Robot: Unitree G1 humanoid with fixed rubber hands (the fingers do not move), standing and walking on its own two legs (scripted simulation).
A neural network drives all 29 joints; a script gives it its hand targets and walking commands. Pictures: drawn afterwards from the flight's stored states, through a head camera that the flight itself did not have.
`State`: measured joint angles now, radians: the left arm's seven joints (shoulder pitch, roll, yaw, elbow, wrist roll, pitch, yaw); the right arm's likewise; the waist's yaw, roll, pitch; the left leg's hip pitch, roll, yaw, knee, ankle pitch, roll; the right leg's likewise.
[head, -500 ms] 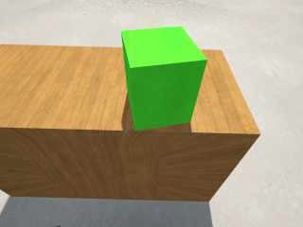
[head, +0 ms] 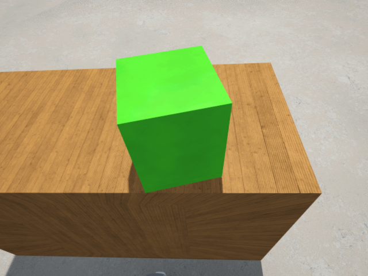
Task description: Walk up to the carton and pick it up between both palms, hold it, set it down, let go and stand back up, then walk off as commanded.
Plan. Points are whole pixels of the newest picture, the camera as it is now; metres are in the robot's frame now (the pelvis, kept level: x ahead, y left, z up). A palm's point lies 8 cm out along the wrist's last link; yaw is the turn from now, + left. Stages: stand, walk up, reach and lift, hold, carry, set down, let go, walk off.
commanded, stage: walk up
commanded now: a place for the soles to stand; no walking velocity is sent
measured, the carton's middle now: (172, 122) +0.46 +0.06 +0.08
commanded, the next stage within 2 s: none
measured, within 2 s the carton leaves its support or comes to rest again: neither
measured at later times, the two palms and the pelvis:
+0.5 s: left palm out of the picture +0.09 +0.31 -0.10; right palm out of the picture +0.13 -0.29 -0.13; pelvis +0.04 +0.00 -0.01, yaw +1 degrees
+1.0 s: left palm out of the picture +0.05 +0.33 -0.11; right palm out of the picture +0.10 -0.27 -0.11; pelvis +0.01 +0.03 +0.00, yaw +1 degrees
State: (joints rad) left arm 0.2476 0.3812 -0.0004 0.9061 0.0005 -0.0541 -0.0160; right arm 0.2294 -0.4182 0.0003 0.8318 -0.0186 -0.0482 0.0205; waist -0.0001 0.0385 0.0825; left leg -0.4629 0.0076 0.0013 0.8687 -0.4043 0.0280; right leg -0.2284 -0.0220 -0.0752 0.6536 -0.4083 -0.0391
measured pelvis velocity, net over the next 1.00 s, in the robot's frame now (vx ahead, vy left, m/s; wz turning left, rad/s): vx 0.01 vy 0.03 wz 0.02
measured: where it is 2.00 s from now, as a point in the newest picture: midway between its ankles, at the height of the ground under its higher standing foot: outside the picture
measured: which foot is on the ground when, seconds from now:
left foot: up 0.00-0.06, down 0.08-1.00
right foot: down 0.00-1.00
